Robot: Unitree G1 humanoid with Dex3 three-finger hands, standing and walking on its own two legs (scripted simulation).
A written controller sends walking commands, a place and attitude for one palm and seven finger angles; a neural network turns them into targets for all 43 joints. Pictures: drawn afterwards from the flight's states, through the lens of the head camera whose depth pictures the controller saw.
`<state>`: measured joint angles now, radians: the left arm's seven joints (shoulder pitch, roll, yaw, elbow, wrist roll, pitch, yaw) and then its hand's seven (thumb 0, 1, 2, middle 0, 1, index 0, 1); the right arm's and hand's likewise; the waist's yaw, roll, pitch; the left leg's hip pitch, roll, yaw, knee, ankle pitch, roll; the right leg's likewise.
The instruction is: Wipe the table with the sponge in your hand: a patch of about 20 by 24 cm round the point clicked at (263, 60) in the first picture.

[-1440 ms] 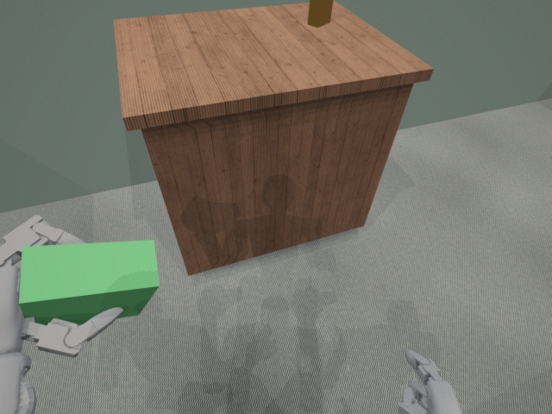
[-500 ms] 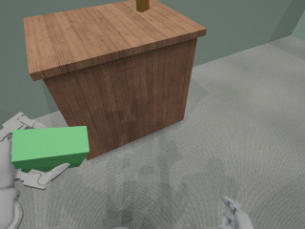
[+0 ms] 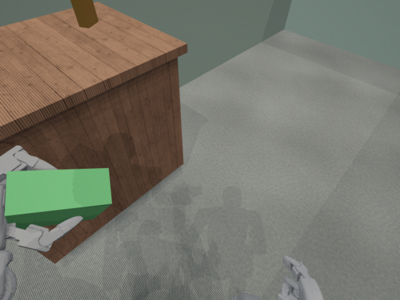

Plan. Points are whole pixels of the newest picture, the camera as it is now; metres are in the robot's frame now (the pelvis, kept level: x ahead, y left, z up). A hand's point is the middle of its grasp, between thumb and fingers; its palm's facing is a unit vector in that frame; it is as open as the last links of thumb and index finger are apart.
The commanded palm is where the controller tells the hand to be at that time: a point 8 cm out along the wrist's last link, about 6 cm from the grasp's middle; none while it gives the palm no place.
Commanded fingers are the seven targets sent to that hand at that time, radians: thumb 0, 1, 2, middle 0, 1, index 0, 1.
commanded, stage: walk to a spot facing it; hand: left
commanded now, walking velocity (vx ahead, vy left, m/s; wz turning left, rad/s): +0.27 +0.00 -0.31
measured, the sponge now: (73, 198) +0.23 +0.21 +0.16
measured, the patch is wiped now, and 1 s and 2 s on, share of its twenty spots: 0.00 0.00 0.00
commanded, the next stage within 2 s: turn to face it in 0.18 s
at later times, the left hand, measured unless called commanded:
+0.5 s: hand (105, 139) +0.33 +0.19 +0.18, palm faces +0.38 -0.80 -0.46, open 9.7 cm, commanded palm +0.28 +0.23 +0.18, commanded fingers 0.00 0.10 1.30 -1.20 -1.60 -1.20 -1.60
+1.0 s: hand (112, 191) +0.24 +0.15 +0.16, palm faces +0.60 -0.67 -0.43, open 9.7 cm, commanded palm +0.18 +0.18 +0.18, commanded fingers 0.00 0.10 1.30 -1.20 -1.60 -1.20 -1.60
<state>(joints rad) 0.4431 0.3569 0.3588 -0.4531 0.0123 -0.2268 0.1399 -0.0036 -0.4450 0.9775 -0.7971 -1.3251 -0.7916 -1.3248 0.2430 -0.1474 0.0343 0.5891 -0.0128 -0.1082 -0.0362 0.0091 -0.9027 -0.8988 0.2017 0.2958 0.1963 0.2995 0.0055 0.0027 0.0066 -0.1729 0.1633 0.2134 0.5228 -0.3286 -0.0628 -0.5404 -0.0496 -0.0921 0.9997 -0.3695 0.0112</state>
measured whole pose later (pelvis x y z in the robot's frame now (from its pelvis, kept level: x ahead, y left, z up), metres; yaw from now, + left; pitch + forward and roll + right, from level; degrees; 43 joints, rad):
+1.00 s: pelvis +0.10 -0.13 +0.01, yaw +16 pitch -1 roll +3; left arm 0.47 0.33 0.31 -0.47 -0.02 -0.13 0.15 0.00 -0.45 0.98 -0.80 -1.33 -0.79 -1.33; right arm 0.18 -0.21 0.01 0.61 -0.01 -0.05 -0.07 0.01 -0.90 -0.90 0.20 0.30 0.20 0.30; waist 0.02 0.00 0.05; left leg -0.46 0.01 0.06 0.97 -0.43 -0.05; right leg -0.20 -0.08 -0.14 0.52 -0.30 -0.03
